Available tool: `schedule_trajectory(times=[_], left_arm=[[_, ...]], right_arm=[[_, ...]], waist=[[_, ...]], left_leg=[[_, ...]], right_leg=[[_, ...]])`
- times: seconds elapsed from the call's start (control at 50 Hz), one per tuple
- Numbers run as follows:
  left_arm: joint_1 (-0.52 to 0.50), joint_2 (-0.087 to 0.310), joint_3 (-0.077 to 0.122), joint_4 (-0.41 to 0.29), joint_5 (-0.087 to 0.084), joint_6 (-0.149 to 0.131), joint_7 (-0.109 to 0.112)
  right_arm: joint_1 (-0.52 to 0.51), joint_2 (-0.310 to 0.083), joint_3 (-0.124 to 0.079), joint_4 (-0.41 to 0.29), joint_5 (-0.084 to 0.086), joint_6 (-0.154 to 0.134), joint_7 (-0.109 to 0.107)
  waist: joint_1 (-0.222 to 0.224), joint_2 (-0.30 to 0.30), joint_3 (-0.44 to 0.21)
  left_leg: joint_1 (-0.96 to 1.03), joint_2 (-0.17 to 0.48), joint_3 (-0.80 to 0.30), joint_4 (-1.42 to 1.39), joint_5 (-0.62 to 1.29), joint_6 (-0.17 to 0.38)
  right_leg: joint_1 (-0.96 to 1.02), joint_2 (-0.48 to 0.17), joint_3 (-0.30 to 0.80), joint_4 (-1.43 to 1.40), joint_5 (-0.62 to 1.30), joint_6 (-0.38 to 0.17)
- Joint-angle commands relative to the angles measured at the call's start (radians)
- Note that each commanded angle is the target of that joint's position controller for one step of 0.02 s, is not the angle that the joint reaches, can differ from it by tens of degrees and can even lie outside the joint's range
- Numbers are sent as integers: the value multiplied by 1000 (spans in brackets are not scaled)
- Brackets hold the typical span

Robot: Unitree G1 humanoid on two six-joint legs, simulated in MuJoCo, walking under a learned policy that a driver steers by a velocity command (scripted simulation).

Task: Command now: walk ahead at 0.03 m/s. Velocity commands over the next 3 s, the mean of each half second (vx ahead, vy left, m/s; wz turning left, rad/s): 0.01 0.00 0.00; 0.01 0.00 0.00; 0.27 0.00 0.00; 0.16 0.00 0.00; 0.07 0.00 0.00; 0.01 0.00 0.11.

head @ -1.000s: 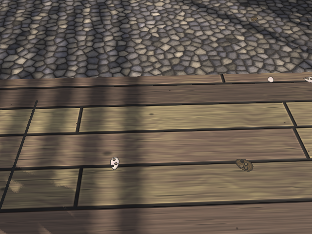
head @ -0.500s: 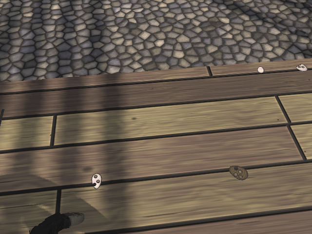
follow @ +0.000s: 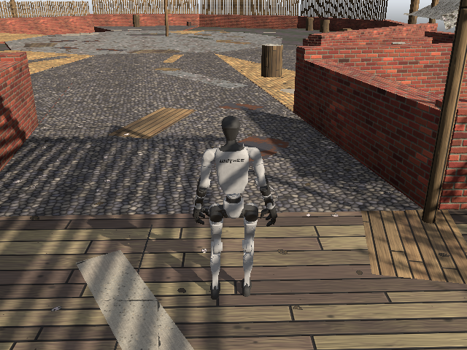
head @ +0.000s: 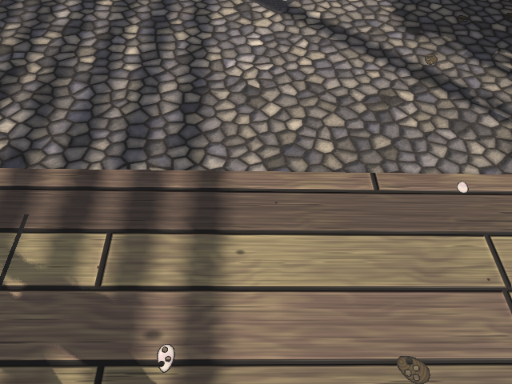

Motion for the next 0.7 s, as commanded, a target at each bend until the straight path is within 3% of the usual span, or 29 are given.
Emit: schedule_trajectory(times=[0.02,0.12,0.26,0.7], left_arm=[[27,97,19,-15,-1,-5,6],[10,96,19,1,-10,-5,0],[20,101,22,30,-15,11,6],[15,89,30,78,-14,21,15]], right_arm=[[2,-98,-16,-18,8,-29,2],[33,-108,-17,1,13,-28,2],[39,-101,-14,16,14,-16,2],[52,-76,-13,49,12,-3,-9]], waist=[[10,101,5],[-10,47,-40],[-10,24,-34],[-7,29,18]], left_leg=[[-44,38,-52,-156,-6,35],[33,28,-33,-109,180,45],[51,18,-19,-104,243,47],[41,1,3,-135,118,36]], right_leg=[[64,-65,74,-58,-58,-19],[93,-70,71,-29,109,-17],[125,-74,74,-11,189,-14],[111,-76,82,-38,88,-7]])
Next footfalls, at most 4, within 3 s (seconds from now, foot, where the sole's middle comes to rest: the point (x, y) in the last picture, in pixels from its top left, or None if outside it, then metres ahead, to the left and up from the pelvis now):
1.60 right None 0.37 -0.06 -0.77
1.98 left None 0.32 0.16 -0.77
2.26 right None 0.39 -0.08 -0.77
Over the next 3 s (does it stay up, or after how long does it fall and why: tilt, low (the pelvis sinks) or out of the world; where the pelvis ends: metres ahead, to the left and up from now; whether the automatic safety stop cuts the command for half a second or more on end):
stays up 0.31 0.03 -0.01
